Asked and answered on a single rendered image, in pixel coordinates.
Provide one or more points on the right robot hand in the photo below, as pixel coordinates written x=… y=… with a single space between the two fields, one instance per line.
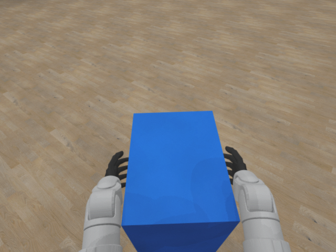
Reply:
x=236 y=163

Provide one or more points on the carton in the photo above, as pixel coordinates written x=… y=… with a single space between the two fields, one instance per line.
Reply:
x=178 y=195

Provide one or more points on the left robot forearm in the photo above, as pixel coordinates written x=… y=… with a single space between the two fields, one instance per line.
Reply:
x=103 y=217

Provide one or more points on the left robot hand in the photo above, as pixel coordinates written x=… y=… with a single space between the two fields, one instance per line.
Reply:
x=114 y=169

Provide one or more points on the right robot forearm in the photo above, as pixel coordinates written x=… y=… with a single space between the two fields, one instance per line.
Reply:
x=259 y=216

